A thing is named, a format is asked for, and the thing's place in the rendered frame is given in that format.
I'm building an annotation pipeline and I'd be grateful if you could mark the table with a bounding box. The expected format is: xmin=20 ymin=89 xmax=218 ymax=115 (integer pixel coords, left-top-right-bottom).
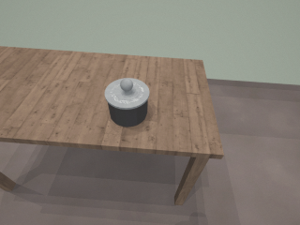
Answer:
xmin=0 ymin=46 xmax=224 ymax=205

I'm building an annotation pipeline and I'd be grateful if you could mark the pot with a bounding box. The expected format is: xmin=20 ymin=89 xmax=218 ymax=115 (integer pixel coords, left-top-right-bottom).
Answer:
xmin=108 ymin=100 xmax=148 ymax=128

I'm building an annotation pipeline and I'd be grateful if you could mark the knob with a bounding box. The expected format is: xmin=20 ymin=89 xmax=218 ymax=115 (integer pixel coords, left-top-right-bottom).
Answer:
xmin=120 ymin=78 xmax=133 ymax=92

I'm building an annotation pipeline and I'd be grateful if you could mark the lid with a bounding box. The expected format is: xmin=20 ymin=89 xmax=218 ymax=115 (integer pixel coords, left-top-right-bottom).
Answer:
xmin=104 ymin=78 xmax=150 ymax=110

